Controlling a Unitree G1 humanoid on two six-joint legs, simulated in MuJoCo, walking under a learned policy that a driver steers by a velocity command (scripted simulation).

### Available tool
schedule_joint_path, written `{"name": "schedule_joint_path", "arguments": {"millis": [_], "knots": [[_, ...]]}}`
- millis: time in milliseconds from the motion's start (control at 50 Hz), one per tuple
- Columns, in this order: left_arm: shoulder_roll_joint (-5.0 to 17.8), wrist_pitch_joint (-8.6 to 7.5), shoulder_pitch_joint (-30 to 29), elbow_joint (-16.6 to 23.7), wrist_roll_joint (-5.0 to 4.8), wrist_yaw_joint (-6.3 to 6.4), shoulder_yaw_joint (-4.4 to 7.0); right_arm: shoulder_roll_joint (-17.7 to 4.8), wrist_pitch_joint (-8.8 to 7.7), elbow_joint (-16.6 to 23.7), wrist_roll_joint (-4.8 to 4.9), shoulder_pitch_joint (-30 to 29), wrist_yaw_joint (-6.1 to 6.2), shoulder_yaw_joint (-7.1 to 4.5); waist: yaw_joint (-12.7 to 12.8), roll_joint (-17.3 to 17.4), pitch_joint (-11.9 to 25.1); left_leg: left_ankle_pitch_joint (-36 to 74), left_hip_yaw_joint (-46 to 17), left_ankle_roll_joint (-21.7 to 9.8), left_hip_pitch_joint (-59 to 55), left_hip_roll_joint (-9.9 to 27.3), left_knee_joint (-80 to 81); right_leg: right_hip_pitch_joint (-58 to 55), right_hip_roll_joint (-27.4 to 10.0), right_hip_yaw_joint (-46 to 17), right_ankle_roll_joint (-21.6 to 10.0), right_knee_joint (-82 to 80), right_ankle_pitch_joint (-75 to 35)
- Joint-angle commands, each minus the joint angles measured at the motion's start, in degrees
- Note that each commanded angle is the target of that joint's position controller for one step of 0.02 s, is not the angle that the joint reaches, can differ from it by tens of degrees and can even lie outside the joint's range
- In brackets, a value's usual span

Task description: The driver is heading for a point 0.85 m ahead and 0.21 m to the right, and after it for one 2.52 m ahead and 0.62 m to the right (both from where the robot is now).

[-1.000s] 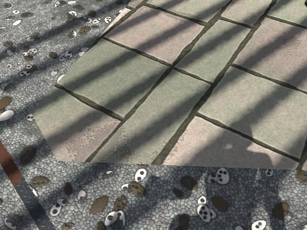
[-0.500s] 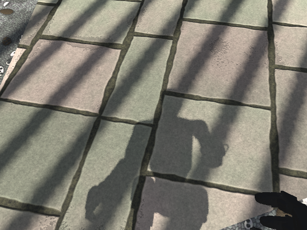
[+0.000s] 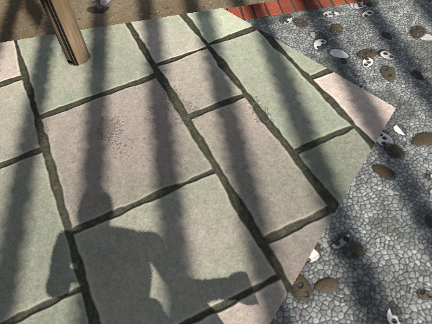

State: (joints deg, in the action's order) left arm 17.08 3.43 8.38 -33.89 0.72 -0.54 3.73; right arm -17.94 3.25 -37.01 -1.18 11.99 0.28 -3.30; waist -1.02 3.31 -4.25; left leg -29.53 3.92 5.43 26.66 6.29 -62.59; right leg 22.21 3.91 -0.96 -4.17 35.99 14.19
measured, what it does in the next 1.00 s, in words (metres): steps on the spot, turning right: left foot, then right foot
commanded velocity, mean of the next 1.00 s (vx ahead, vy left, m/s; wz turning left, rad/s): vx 0.12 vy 0.00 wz -0.56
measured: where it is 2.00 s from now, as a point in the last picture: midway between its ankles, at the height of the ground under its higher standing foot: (337, 236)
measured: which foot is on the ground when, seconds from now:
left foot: up 0.00-0.28, down 0.30-0.70, up 0.72-1.00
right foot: down 0.00-0.30, up 0.32-0.68, down 0.70-1.00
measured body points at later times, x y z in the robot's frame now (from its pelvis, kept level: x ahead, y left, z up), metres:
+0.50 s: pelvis +0.03 +0.04 +0.02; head +0.07 +0.05 +0.47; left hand +0.28 +0.25 -0.10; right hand +0.04 -0.27 -0.06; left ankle +0.08 +0.13 -0.72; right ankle -0.05 -0.06 -0.64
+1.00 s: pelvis +0.06 +0.00 +0.03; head +0.05 +0.00 +0.48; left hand +0.24 +0.22 -0.10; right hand +0.01 -0.30 -0.09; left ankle +0.16 +0.10 -0.68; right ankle -0.05 -0.05 -0.72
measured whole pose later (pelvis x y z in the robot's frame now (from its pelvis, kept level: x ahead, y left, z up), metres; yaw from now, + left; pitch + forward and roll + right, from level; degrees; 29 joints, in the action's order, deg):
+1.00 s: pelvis +0.06 +0.00 +0.03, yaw -32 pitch +1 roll +0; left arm 15.3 -2.2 20.1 -48.3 0.8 -0.3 1.7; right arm -18.3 1.1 -44.1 -1.6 13.9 -3.0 -4.0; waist 1.4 1.3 2.5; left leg -14.3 1.9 1.0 25.8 2.7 -43.7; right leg 2.0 3.1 -5.1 -3.7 13.1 12.6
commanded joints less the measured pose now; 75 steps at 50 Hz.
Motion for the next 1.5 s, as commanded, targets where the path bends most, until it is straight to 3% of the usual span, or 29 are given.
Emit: {"name": "schedule_joint_path", "arguments": {"millis": [20,80,220,280,300,320,340,360,380,400,480,620,680,700,720,740,780,820,900,1060,1100,1140,1160,1180,1200,1240,1300,1420,1500], "knots": [[9.34,-0.26,-0.97,3.55,-0.11,0.92,3.21,-6.10,-0.64,3.89,-0.64,0.72,0.83,-1.68,0.61,-10.68,7.58,5.18,-4.82,-0.55,7.96,-1.35,-1.16,-11.75,-11.97,-18.97,-9.99,-15.01,-24.32],[10.39,-0.90,2.18,1.96,0.21,-0.01,3.74,-4.14,-0.27,3.80,-0.10,-0.31,0.66,-1.02,1.25,-6.48,9.91,5.14,-6.11,-1.43,5.76,-3.73,4.90,-12.15,-11.22,-21.38,-10.24,-14.01,-24.69],[11.67,-0.54,3.05,0.57,0.67,-1.34,4.64,-3.66,-0.99,4.48,0.65,-3.44,1.06,-0.20,2.56,-9.83,9.73,6.90,-8.35,-3.81,-2.84,-9.45,20.01,-8.97,-8.66,-30.89,-8.45,-13.45,-15.43],[10.91,-0.59,0.07,0.63,-0.15,-1.54,4.51,-4.17,-1.62,3.12,0.76,0.98,1.99,-0.44,-0.69,-10.46,8.80,12.14,-8.21,-4.77,-15.11,-10.35,35.68,-3.31,-5.16,-32.81,-3.76,-11.59,-10.85],[8.72,-0.88,0.47,0.82,-0.92,-1.20,3.85,-6.81,-2.00,2.71,0.14,2.64,2.68,-1.12,-1.26,-6.04,8.89,12.07,-12.79,-6.04,-21.62,-3.95,44.61,2.01,-1.35,-29.39,-0.30,-7.23,-1.73],[4.25,-1.02,2.20,2.08,-1.72,-0.75,2.85,-13.17,-1.88,3.90,-0.67,0.65,2.77,-2.28,0.27,8.84,9.10,6.08,-28.92,-11.41,-26.74,12.65,50.78,12.51,7.66,-15.66,3.71,5.78,15.41],[9.18,-0.92,3.20,0.88,1.29,-0.59,3.89,-12.64,-1.48,4.59,-0.85,-2.36,2.33,-2.40,0.89,9.00,6.60,8.66,-33.15,-16.52,-19.29,17.59,51.80,13.30,6.41,-8.37,4.79,17.84,16.67],[11.17,-0.82,2.92,-0.01,1.98,-0.90,4.64,-8.17,-1.45,5.07,-0.67,-3.71,2.09,-1.18,1.89,4.57,5.03,14.00,-28.27,-17.35,-15.09,15.19,49.98,10.40,3.09,-7.92,4.88,23.83,13.77],[10.20,-0.53,4.51,-1.27,1.75,-1.29,4.52,-5.66,-1.56,5.05,-0.28,-5.70,1.78,-0.46,3.22,2.42,3.93,19.25,-22.10,-16.56,-12.70,11.20,48.39,8.29,2.79,-7.48,5.02,27.76,10.89],[9.23,-0.18,6.23,-2.17,1.33,-1.77,4.25,-5.16,-1.73,5.11,-0.11,-7.27,1.76,-0.29,4.25,3.08,4.34,23.86,-17.43,-15.59,-13.58,8.16,46.97,7.88,2.76,-6.68,5.42,31.15,8.74],[6.69,0.29,4.24,-2.44,-0.09,-1.90,2.64,-5.73,-2.38,3.13,-0.14,-2.13,1.69,-0.74,1.01,4.70,5.53,40.90,-11.11,-16.51,-21.43,6.68,42.98,9.76,2.58,-3.94,7.26,28.85,10.19],[3.99,0.32,1.31,-2.46,-0.81,-0.94,0.13,-8.56,-1.65,-0.31,-0.15,1.18,0.11,-1.94,-1.18,10.68,7.63,47.31,-8.54,-16.77,-21.85,7.59,38.71,-4.49,1.13,1.15,5.27,2.51,14.11],[4.65,-1.07,4.88,-4.85,0.78,0.06,-0.43,-7.49,-1.26,-2.11,1.08,2.85,-0.39,-1.62,1.37,4.96,7.89,39.86,-5.72,-10.94,-13.73,5.26,32.57,-19.16,-1.70,-1.77,2.73,-21.03,-6.15],[8.40,-1.68,4.60,-4.04,1.48,0.25,-0.18,-3.23,-1.39,-0.98,0.27,5.57,-0.89,-0.52,-0.21,-8.74,10.11,17.68,-1.90,-6.89,-4.90,1.12,23.84,-26.46,-15.98,-18.71,0.43,-23.64,-11.91],[11.44,-1.95,2.79,-3.99,0.83,0.46,0.24,-1.15,-0.79,1.10,0.65,2.35,-0.45,0.45,0.71,-17.07,7.52,-3.53,-1.29,-5.12,-3.91,-4.37,23.05,-16.58,-23.58,-23.45,-7.83,-19.47,-28.42],[7.91,-2.46,2.45,-4.62,0.61,0.47,-0.30,-4.12,-0.05,0.21,1.04,0.36,0.03,-0.20,2.19,-12.76,6.52,-3.47,-4.28,-4.82,-5.22,-3.07,18.48,-15.70,-21.84,-21.01,-10.09,-18.69,-28.97],[7.50,-2.11,5.74,-7.43,1.00,0.36,-0.33,-6.70,-0.34,-1.22,-0.30,0.61,-0.98,-1.30,3.09,-12.97,5.19,1.51,-2.97,-5.64,2.22,-3.95,13.27,-20.13,-16.45,-20.07,-8.33,-25.08,8.34],[7.33,-2.59,6.88,-8.66,0.80,0.44,-0.50,-7.63,-0.68,-1.71,-1.00,-0.67,-2.36,-1.98,3.69,-15.22,0.71,6.50,-2.79,-5.70,8.48,-3.93,11.15,-21.12,-14.58,-21.73,-7.40,-29.72,23.39],[7.10,-5.38,9.16,-10.42,0.01,0.42,-0.08,-4.85,-2.75,-1.88,-0.82,-3.38,-3.33,-1.58,3.62,-10.50,0.34,13.56,-2.77,-4.80,12.35,-3.16,13.32,-23.42,-15.03,-20.34,-8.06,-31.30,18.92],[9.48,-7.83,8.98,-11.54,-0.04,0.11,1.09,-3.63,-4.18,-0.10,0.22,-7.89,-3.27,-0.88,3.39,-10.12,-1.68,15.92,-1.46,-6.03,-0.72,-2.96,28.25,-11.89,-16.58,-16.76,-8.40,-31.54,16.13],[10.10,-7.90,8.11,-11.69,-0.28,-0.10,1.25,-3.89,-4.61,-0.34,0.15,-5.29,-2.90,-0.91,1.41,-8.32,-2.12,16.45,0.00,-7.78,-8.25,-3.61,31.32,-7.94,-17.05,-15.84,-8.34,-30.53,15.71],[8.72,-8.15,7.05,-11.92,0.54,-0.25,0.67,-5.92,-5.59,-4.17,-0.24,7.22,-1.64,-1.85,-5.08,-3.14,1.41,13.19,0.64,-9.13,-26.41,-5.89,34.76,-0.15,-12.89,-10.59,-6.96,-16.89,4.14],[5.23,-8.52,5.51,-11.00,1.38,-0.36,-0.52,-11.03,-6.34,-7.32,-1.20,20.06,-0.55,-3.30,-11.18,7.53,7.96,-0.29,-10.59,-10.65,-39.28,2.02,39.83,7.26,-6.49,-3.65,-5.20,6.05,-2.99],[1.09,-9.35,3.69,-7.17,-0.11,-0.32,-1.60,-17.12,-6.92,-7.92,-1.82,24.21,-0.64,-4.29,-10.91,20.92,9.93,-23.53,-39.99,-14.03,-44.60,14.92,52.74,23.60,1.97,-1.23,-3.07,25.00,14.15],[4.13,-9.10,3.31,-8.01,0.57,-0.09,-1.05,-11.49,-6.72,-6.42,-1.75,16.64,-1.06,-2.83,-6.25,7.33,4.99,-23.85,-44.88,-14.58,-37.90,15.67,53.14,28.37,-0.27,-8.20,-4.11,33.82,8.92],[5.69,-9.05,4.77,-9.43,1.34,-1.60,-0.75,-7.11,-6.86,-4.75,-0.73,9.14,-1.54,-1.64,-1.23,-0.60,4.43,-11.79,-30.74,-13.54,-30.48,10.96,50.94,25.08,-6.17,-6.44,-3.21,33.15,-0.25],[4.03,-7.27,3.93,-9.68,2.62,-2.99,-1.41,-5.40,-8.27,-6.17,0.07,9.17,-1.37,-0.69,0.65,1.94,1.35,-5.20,-22.40,-13.90,-22.91,6.53,56.81,22.89,-9.52,-2.49,0.07,31.14,-4.84],[2.24,-6.54,-11.10,-4.76,1.66,-3.39,-2.72,-3.20,-9.69,-11.01,0.99,17.09,-1.70,-0.04,-1.68,-1.46,-5.08,18.76,-10.24,-15.16,-22.49,2.33,62.04,27.43,-9.70,3.37,2.20,16.60,-15.42],[0.57,-6.97,-16.95,-2.75,1.12,-3.87,-4.09,-3.91,-10.38,-13.90,1.25,19.68,-0.76,0.21,-2.02,-1.08,-5.75,41.20,-5.14,-14.08,-26.17,3.27,65.56,18.13,-7.29,7.61,-0.47,1.94,-20.17]]}}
